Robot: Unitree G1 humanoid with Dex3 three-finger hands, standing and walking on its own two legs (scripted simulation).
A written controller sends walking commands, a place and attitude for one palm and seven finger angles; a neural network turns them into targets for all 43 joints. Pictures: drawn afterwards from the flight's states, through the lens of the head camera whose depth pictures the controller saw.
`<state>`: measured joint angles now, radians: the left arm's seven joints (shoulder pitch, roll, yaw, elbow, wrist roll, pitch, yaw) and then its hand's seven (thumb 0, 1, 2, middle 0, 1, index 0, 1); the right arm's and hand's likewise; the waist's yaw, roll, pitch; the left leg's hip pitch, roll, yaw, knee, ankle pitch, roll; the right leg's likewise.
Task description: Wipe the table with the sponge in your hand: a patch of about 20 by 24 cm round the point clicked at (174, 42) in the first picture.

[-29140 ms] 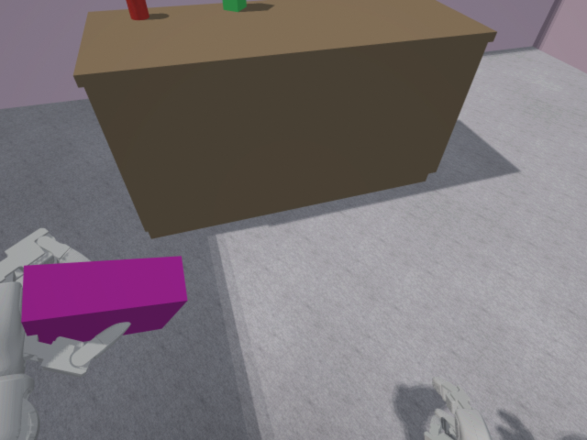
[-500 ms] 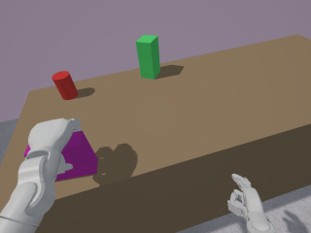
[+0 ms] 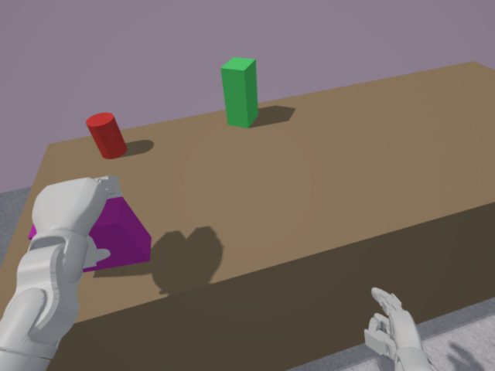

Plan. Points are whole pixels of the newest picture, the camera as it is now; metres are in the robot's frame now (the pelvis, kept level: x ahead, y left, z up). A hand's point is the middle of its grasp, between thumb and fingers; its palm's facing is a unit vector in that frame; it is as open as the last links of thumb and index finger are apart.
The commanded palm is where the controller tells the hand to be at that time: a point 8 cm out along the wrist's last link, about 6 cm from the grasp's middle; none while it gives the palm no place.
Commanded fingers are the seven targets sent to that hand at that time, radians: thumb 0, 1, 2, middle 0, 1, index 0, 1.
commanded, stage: lower the sponge onto the table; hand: left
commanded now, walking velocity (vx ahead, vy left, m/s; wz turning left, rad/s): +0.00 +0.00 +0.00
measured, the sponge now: (104, 244) +0.25 +0.31 +0.08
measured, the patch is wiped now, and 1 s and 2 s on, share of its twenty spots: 0.10 0.10 0.25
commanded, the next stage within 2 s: wipe forward along the first lane in 1.42 s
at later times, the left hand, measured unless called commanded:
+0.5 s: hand (87, 209) +0.26 +0.31 +0.15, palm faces +0.17 -0.06 -0.98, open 9.1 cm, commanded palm +0.21 +0.29 +0.21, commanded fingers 0.00 0.10 1.30 -1.20 -1.60 -1.20 -1.60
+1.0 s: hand (98, 231) +0.25 +0.30 +0.12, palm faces +0.06 -0.08 -1.00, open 9.1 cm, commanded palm +0.21 +0.29 +0.19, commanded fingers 0.00 0.10 1.30 -1.20 -1.60 -1.20 -1.60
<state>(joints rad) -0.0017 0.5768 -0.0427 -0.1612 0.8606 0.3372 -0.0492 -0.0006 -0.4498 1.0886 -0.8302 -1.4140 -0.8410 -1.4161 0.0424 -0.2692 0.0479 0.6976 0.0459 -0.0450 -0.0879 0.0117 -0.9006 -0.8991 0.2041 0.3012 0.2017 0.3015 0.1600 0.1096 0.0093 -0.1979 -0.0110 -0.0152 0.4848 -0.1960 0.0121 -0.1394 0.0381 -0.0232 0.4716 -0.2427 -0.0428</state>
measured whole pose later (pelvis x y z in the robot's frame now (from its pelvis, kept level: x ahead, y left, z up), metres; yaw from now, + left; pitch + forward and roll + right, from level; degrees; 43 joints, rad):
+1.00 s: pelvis +0.00 -0.01 +0.00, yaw +0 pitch -4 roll +0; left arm 0.00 0.52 -0.04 -0.07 0.88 0.46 -0.07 0.00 -0.45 1.09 -0.83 -1.42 -0.84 -1.42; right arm 0.02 -0.27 0.06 0.70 0.05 -0.02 -0.06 0.01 -0.90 -0.90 0.21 0.30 0.20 0.30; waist 0.13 0.13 -0.02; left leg -0.21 -0.01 -0.02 0.47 -0.19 0.00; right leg -0.16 0.04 -0.02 0.47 -0.24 -0.05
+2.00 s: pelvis +0.00 +0.00 +0.00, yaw +1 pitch -1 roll +0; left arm -0.24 0.52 -0.05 0.25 0.95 0.36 -0.07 0.00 -0.47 1.10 -0.84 -1.41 -0.85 -1.41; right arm 0.09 -0.27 0.05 0.70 0.07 0.01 -0.08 0.01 -0.90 -0.90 0.21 0.30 0.20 0.30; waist 0.10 0.11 -0.05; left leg -0.29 -0.02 -0.04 0.51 -0.20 0.01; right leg -0.23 0.03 -0.04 0.50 -0.26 -0.04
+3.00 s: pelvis +0.01 +0.02 -0.01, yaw +0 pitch +7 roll -2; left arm -0.60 0.69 0.07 0.80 1.00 0.12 -0.04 0.01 -0.49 1.15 -0.84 -1.38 -0.84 -1.44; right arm 0.24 -0.31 0.00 0.70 0.09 0.09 -0.07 0.01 -0.90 -0.90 0.21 0.30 0.20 0.30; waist 0.01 0.08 -0.09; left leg -0.48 -0.01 -0.02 0.59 -0.23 0.04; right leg -0.40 0.04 -0.02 0.53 -0.26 -0.02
